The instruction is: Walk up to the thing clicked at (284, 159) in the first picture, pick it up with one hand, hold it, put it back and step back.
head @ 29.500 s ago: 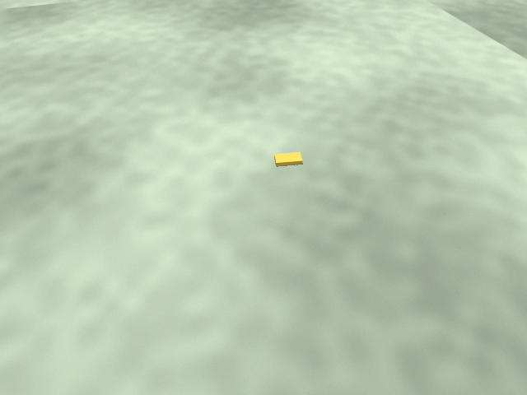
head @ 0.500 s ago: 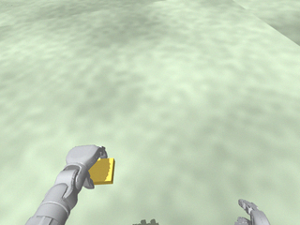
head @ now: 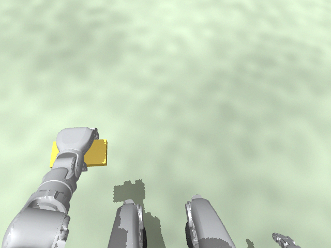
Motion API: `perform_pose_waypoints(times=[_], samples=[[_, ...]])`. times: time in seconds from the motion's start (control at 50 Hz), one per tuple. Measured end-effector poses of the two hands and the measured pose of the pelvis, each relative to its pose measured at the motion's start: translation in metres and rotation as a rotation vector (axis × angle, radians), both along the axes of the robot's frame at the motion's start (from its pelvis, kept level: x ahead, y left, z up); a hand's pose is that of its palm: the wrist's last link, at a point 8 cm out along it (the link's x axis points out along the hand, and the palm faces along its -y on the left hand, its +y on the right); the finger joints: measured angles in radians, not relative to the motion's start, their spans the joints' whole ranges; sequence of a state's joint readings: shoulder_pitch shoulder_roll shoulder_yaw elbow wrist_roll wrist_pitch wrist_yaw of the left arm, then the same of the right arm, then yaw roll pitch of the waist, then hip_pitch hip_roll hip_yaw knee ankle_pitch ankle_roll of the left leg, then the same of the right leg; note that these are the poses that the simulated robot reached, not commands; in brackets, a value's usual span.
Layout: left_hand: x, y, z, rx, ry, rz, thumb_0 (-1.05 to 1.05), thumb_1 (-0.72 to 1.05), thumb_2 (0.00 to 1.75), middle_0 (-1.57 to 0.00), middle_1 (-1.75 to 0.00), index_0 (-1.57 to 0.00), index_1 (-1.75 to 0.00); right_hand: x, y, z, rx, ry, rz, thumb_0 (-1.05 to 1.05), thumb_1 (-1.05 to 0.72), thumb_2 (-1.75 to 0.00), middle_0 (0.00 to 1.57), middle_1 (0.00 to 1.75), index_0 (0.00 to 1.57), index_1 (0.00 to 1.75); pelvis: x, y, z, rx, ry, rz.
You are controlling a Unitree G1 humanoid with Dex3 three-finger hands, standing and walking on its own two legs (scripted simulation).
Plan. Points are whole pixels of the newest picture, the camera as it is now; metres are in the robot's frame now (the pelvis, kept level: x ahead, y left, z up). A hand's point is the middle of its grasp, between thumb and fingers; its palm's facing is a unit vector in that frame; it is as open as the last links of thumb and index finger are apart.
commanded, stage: crouch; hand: left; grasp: from above
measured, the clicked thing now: (80, 153) +0.40 +0.24 -0.14
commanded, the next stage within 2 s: lower in 1.30 s
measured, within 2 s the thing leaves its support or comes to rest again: neither
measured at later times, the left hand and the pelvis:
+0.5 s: hand (98, 163) +0.42 +0.24 -0.33, palm faces -0.44 +0.00 -0.90, open 10.1 cm; pelvis -0.03 +0.00 -0.17, yaw -2 degrees
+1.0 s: hand (104, 164) +0.44 +0.24 -0.42, palm faces -0.45 -0.01 -0.89, open 10.1 cm; pelvis -0.04 +0.00 -0.25, yaw -5 degrees
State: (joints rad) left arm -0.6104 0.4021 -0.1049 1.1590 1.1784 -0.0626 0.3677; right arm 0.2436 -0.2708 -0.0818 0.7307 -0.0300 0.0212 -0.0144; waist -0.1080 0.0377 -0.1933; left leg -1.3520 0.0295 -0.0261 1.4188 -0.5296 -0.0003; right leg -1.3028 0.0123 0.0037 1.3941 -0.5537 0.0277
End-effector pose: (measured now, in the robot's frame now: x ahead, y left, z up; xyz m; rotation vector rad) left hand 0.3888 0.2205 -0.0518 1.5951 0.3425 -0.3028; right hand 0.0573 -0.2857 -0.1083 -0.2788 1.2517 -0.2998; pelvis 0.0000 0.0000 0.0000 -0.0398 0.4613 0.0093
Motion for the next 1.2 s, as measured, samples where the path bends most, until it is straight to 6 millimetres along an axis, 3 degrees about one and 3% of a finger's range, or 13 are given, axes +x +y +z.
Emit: perform_pose_waypoints(times=[0.1, 0.22, 0.4, 0.52, 0.7, 0.94, 1.2], samples=[[0.011, 0.003, -0.048, 0.0, 0.007, 0.018, -0.01, 0.01, 0.39, -0.74, -0.44, -0.76, -0.42, -0.027, 0.009, -0.046, 0.009, 0.055, -0.019, 0.0, -0.9, -0.9, 0.2, 0.3, 0.2, 0.3, -0.012, 0.003, -0.042, -0.009, 0.062, -0.004], [0.016, 0.006, -0.107, -0.013, 0.048, 0.02, -0.01, 0.01, 0.42, -0.73, -0.45, -0.75, -0.43, -0.042, 0.021, -0.093, 0.033, 0.091, -0.007, 0.0, -0.9, -0.9, 0.2, 0.3, 0.2, 0.3, -0.022, 0.004, -0.086, -0.019, 0.123, -0.006], [0.027, 0.012, -0.187, -0.036, 0.044, 0.004, -0.01, 0.0, 0.43, -0.73, -0.45, -0.75, -0.43, -0.039, 0.021, -0.15, 0.037, 0.123, 0.057, 0.0, -0.9, -0.9, 0.2, 0.3, 0.21, 0.3, -0.027, 0.002, -0.147, -0.039, 0.182, -0.008], [0.035, 0.015, -0.226, -0.041, 0.041, 0.022, -0.01, 0.0, 0.43, -0.73, -0.45, -0.75, -0.43, -0.033, 0.015, -0.176, 0.034, 0.136, 0.089, 0.0, -0.9, -0.9, 0.2, 0.3, 0.21, 0.3, -0.027, 0.0, -0.175, -0.047, 0.198, -0.012], [0.047, 0.017, -0.261, -0.048, 0.041, 0.031, -0.01, 0.0, 0.42, -0.74, -0.44, -0.75, -0.42, -0.037, 0.01, -0.204, 0.039, 0.16, 0.107, 0.0, -0.91, -0.9, 0.2, 0.3, 0.2, 0.3, -0.029, -0.003, -0.207, -0.054, 0.189, -0.03], [0.054, 0.016, -0.301, -0.05, 0.062, 0.027, -0.01, 0.02, 0.39, -0.73, -0.44, -0.75, -0.42, -0.067, 0.008, -0.236, 0.056, 0.225, 0.091, 0.0, -0.91, -0.9, 0.2, 0.3, 0.2, 0.3, -0.034, -0.004, -0.244, -0.055, 0.168, -0.047], [0.061, 0.015, -0.331, -0.053, 0.052, 0.03, -0.01, 0.03, 0.37, -0.73, -0.44, -0.74, -0.42, -0.082, 0.011, -0.265, 0.067, 0.246, 0.106, 0.0, -0.91, -0.9, 0.2, 0.3, 0.2, 0.3, -0.037, -0.006, -0.277, -0.063, 0.133, -0.065]])
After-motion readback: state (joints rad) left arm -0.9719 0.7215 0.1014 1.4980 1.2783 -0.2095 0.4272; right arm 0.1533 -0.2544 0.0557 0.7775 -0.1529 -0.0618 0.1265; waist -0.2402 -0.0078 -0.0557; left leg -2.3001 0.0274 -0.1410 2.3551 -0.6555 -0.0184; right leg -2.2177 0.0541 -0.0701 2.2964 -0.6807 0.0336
